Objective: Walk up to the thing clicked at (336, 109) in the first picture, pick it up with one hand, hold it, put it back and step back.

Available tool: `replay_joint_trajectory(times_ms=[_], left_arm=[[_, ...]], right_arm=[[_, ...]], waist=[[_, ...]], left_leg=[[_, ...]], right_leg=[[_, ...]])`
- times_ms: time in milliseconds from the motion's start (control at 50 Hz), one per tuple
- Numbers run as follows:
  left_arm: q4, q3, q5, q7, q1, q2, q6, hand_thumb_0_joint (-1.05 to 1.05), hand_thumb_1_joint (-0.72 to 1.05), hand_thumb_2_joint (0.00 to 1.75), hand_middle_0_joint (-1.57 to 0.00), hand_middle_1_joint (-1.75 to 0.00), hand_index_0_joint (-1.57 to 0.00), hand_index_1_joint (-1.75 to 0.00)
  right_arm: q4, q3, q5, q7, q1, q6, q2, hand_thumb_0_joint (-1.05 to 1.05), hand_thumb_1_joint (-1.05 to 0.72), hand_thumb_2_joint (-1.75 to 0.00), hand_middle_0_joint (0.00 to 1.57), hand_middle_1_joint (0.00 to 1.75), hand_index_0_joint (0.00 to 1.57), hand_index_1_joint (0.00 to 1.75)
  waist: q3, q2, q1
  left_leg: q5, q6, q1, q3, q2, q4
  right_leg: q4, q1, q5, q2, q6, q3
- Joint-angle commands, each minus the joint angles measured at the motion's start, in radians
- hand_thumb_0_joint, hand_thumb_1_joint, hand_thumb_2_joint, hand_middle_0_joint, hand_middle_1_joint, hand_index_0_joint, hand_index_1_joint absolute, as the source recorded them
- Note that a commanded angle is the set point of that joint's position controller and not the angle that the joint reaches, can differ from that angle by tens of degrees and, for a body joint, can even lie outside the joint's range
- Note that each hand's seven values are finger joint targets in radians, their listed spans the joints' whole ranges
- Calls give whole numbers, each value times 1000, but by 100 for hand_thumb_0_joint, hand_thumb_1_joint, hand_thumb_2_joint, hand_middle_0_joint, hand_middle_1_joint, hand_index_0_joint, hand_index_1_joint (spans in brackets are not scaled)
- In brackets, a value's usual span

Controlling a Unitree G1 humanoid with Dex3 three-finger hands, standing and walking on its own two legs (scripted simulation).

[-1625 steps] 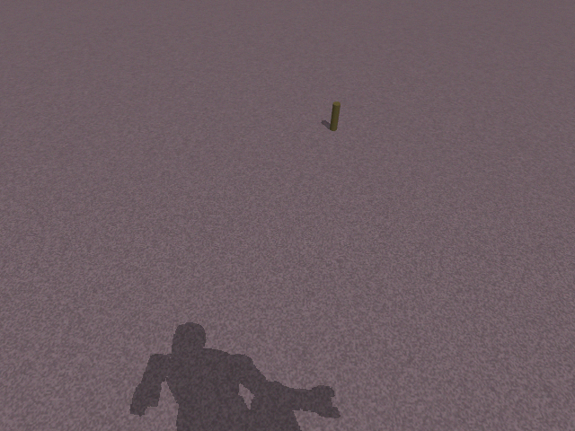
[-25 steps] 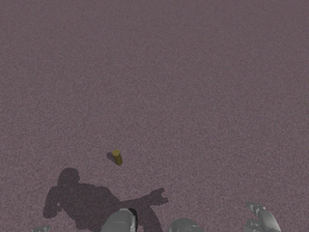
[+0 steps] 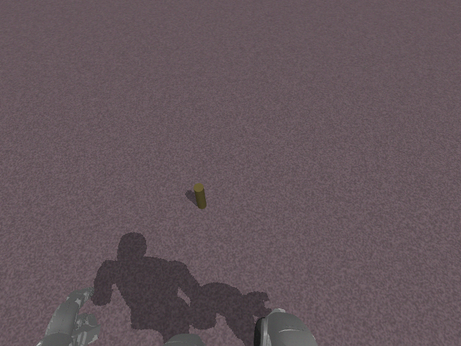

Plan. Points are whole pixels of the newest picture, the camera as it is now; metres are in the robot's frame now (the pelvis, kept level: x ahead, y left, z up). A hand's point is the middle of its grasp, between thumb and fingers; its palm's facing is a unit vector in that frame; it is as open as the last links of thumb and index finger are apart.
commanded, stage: step back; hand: left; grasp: from the side
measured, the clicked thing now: (200, 196) +0.70 +0.14 -0.66
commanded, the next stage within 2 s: none
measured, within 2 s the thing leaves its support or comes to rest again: neither
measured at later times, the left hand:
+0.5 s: hand out of the picture -0.08 +0.25 -0.13, palm faces -0.08 -0.90 -0.42, open 7.4 cm
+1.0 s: hand out of the picture -0.23 +0.27 -0.15, palm faces -0.10 -0.92 -0.39, open 7.4 cm
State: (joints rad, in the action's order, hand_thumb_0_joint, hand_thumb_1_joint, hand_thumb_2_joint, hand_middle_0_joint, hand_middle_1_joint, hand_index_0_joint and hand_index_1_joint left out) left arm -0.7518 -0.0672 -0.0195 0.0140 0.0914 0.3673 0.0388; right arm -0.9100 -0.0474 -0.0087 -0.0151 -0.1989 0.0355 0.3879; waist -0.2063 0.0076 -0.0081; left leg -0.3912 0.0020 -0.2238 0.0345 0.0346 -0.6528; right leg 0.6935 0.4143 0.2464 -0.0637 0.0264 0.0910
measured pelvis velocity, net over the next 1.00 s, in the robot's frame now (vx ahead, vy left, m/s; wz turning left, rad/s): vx -0.34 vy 0.00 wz -0.12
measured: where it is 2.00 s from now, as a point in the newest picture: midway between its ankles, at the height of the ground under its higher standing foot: outside the picture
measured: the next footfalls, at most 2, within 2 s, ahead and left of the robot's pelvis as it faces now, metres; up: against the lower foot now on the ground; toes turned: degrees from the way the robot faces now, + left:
right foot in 0.34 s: -0.12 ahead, -0.14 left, +0.00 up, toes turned -2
left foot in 0.68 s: -0.21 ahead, +0.13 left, +0.00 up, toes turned -4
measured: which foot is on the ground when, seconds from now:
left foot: down 0.00-0.38, up 0.40-0.66, down 0.68-1.00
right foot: down 0.00-0.02, up 0.04-0.32, down 0.34-0.70, up 0.72-0.98, down 1.00-1.00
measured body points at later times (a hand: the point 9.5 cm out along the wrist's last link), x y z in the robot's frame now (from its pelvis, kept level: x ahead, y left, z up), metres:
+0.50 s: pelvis -0.16 -0.01 +0.01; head -0.11 -0.03 +0.45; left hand -0.07 +0.30 -0.10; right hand -0.04 -0.33 -0.11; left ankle -0.13 +0.13 -0.65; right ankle -0.16 -0.14 -0.72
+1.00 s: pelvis -0.34 +0.00 +0.00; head -0.29 +0.01 +0.45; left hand -0.22 +0.31 -0.12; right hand -0.23 -0.32 -0.10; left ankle -0.25 +0.13 -0.72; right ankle -0.39 -0.13 -0.72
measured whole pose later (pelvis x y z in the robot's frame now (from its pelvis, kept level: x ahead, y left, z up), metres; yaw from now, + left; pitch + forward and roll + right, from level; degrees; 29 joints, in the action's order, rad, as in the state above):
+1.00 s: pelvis -0.34 +0.00 +0.00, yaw -7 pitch -2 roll +0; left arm -0.88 -0.07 -0.02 0.00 0.19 0.40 0.02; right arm -0.84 -0.04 -0.03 0.00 -0.10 0.03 0.38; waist -0.14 0.03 0.03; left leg -0.22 0.00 -0.39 -0.02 -0.05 -0.64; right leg 0.68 0.21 0.47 0.01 0.00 -0.06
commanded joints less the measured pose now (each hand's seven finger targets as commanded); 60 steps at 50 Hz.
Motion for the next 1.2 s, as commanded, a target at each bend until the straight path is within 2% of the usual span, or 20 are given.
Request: replay_joint_trajectory(times_ms=[0, 20, 40, 120, 220, 300, 340, 380, 460, 600, 660, 700, 720, 780, 960, 980, 1020, 1040, 1100, 1180], left_arm=[[89, -55, 13, 10, 30, 187, 2, 0, 90, 90, -20, -30, -20, -30], [93, -76, 11, 19, -52, 209, 1, 0, 90, 90, -20, -30, -20, -30], [82, -79, -3, 24, -69, 218, 3, 0, 90, 90, -20, -30, -20, -30], [11, -75, 21, 15, 83, 196, 5, 0, 90, 90, -20, -30, -20, -30], [18, -59, 7, 16, 74, 167, -22, 0, 90, 90, -20, -30, -20, -30], [-44, -60, 3, 16, 160, 165, -44, 0, 90, 90, -20, -30, -20, -30], [-62, -75, -17, 17, 182, 237, -54, 0, 90, 90, -20, -30, -20, -30], [-10, -109, -29, 14, 104, 414, -46, 0, 90, 90, -20, -30, -20, -30], [19, -83, -21, 24, -19, 278, -45, 0, 90, 90, -20, -30, -20, -30], [22, -74, -18, 35, 85, 259, -15, 0, 90, 90, -20, -30, -20, -30], [43, -49, 0, 25, 53, 230, 10, 0, 90, 90, -20, -30, -20, -30], [55, -51, 7, 42, 20, 215, 11, 0, 90, 90, -20, -30, -20, -30], [46, -57, -2, 47, -17, 239, 12, 0, 90, 90, -20, -30, -20, -30], [-17, -62, 18, 25, 91, 234, 11, 0, 90, 90, -20, -30, -20, -30], [-106, -52, -8, 0, 171, 186, -56, 0, 90, 90, -20, -30, -20, -30], [-144, -63, -17, 4, 217, 214, -63, 0, 90, 90, -20, -30, -20, -30], [-117, -88, -31, 6, 166, 326, -72, 0, 90, 90, -20, -30, -20, -30], [-87, -97, -37, 7, 70, 399, -65, 0, 90, 90, -20, -30, -20, -30], [-66, -63, -26, 7, -55, 265, -80, 0, 90, 90, -20, -30, -20, -30], [-112, -71, -30, -6, 76, 286, -86, 0, 90, 90, -20, -30, -20, -30]], right_arm=[[76, -85, -26, -6, -78, -22, 297, 0, -90, -90, 20, 30, 20, 30], [96, -98, -22, -2, -25, -20, 369, 0, -90, -90, 20, 30, 20, 30], [102, -96, -34, -9, 20, -27, 349, 0, -90, -90, 20, 30, 20, 30], [137, -54, -31, -18, 137, -28, 228, 0, -90, -90, 20, 30, 20, 30], [133, -62, -25, -19, 53, -20, 219, 0, -90, -90, 20, 30, 20, 30], [148, -67, -7, -6, 83, 5, 244, 0, -90, -90, 20, 30, 20, 30], [163, -55, 10, -1, 124, 14, 203, 0, -90, -90, 20, 30, 20, 30], [192, -52, 2, -16, 165, 22, 175, 0, -90, -90, 20, 30, 20, 30], [123, -59, 19, -8, 75, 12, 196, 0, -90, -90, 20, 30, 20, 30], [132, -40, -7, -16, 50, -15, 151, 0, -90, -90, 20, 30, 20, 30], [86, -74, -27, -15, -35, -17, 204, 0, -90, -90, 20, 30, 20, 30], [127, -97, -30, -2, 37, -9, 371, 0, -90, -90, 20, 30, 20, 30], [133, -103, -31, -5, 71, -16, 387, 0, -90, -90, 20, 30, 20, 30], [152, -58, -40, -14, 181, -19, 240, 0, -90, -90, 20, 30, 20, 30], [109, -67, -31, 6, 72, -2, 255, 0, -90, -90, 20, 30, 20, 30], [107, -58, -27, 6, 71, 3, 222, 0, -90, -90, 20, 30, 20, 30], [135, -29, -22, 7, 81, -5, 127, 0, -90, -90, 20, 30, 20, 30], [126, -57, -25, -5, 143, -5, 196, 0, -90, -90, 20, 30, 20, 30], [54, -58, -3, 16, 71, -21, 203, 0, -90, -90, 20, 30, 20, 30], [56, -43, -20, 24, 87, -45, 174, 0, -90, -90, 20, 30, 20, 30]], waist=[[300, -166, -11], [247, -289, -62], [199, -226, -54], [171, -130, 50], [232, -189, -13], [338, -186, 7], [349, -83, 21], [245, 273, 75], [198, 87, -5], [269, 213, 53], [296, 100, 16], [275, -222, -15], [234, -249, -33], [216, -138, 64], [285, -198, 20], [287, -125, 38], [201, 151, 40], [130, 168, 74], [75, 68, -8], [109, 152, 58]], left_leg=[[435, 171, 84, 360, -306, 237], [510, 311, -68, 485, -426, 313], [520, 336, -144, 502, -447, 315], [596, 213, -54, 177, -266, 217], [668, 258, 187, 170, -279, 113], [589, 179, 159, 114, -229, 3], [346, 98, -94, 89, -159, -73], [-233, 1, -254, 81, 32, -445], [-109, -1, -240, 134, 85, -587], [-106, -16, -211, 8, -12, -7], [299, 23, 78, 88, -71, 270], [500, 267, -14, 473, -428, 304], [445, 331, -155, 555, -482, 346], [541, 219, -78, 189, -267, 230], [130, 170, 39, 126, -216, 136], [102, 134, -62, 101, -185, 47], [-147, 8, -390, 46, -4, -140], [-161, -14, -233, 133, -48, -238], [-8, -13, -173, 91, -1, -262], [-63, -21, -182, 40, -18, -74]], right_leg=[[117, -4, 54, 42, 3, -107], [336, -4, 389, 129, -22, -131], [485, -10, 418, 123, -19, -241], [600, 76, 270, 173, -3, -251], [209, 69, 285, 95, -57, -180], [-273, -155, 7, 99, -36, -83], [-264, -325, -182, 10, 17, -249], [-345, -92, -239, -356, 284, -667], [-212, -100, -419, -175, 194, -328], [-78, -396, -535, -160, 154, -306], [68, -138, -305, -76, 59, -248], [403, 59, 402, 135, -16, -173], [533, 0, 418, 115, -19, -248], [620, 32, 271, 148, -11, -269], [-335, -243, 136, 101, -7, -70], [-375, -341, 91, 89, 11, -136], [-428, -301, 371, -195, 108, -606], [-485, 30, 551, -339, 228, -710], [-398, -16, 275, -156, 153, -377], [-385, -144, 332, -146, 135, -374]])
